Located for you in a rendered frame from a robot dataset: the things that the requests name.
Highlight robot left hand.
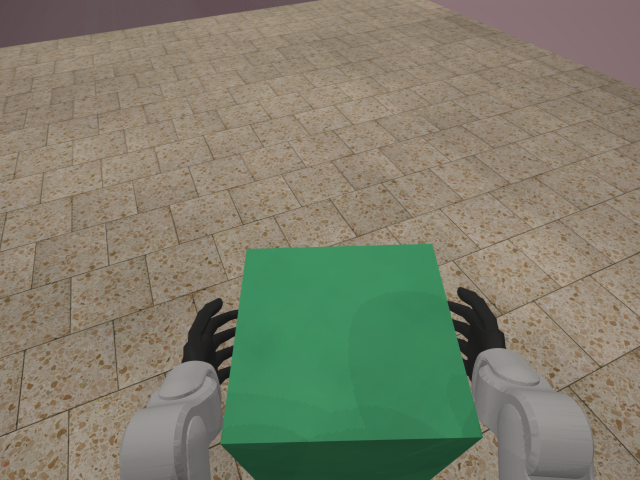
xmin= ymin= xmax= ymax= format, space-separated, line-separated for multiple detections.
xmin=181 ymin=298 xmax=238 ymax=385

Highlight robot right hand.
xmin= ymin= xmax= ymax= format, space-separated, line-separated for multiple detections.
xmin=447 ymin=287 xmax=506 ymax=382

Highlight carton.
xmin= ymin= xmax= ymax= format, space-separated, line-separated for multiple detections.
xmin=220 ymin=244 xmax=483 ymax=480

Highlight right robot forearm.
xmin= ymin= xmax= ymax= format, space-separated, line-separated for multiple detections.
xmin=471 ymin=348 xmax=595 ymax=480

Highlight left robot forearm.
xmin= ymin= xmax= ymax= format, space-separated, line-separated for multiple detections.
xmin=119 ymin=361 xmax=224 ymax=480

